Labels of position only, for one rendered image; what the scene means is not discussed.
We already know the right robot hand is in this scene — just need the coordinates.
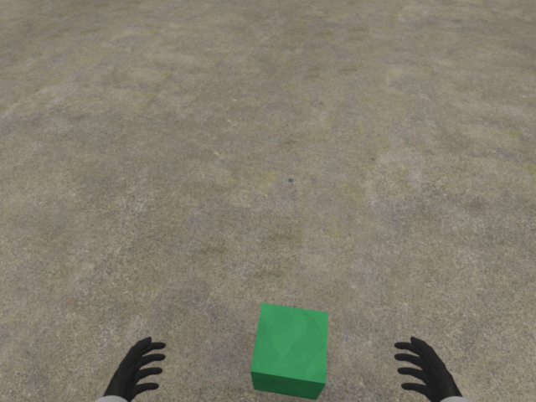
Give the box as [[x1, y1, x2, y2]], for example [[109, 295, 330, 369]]
[[394, 337, 463, 402]]

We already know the carton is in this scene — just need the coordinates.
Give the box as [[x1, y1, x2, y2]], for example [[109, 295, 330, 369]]
[[250, 303, 328, 400]]

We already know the left robot hand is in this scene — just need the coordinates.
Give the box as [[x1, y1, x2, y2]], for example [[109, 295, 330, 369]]
[[103, 337, 166, 402]]

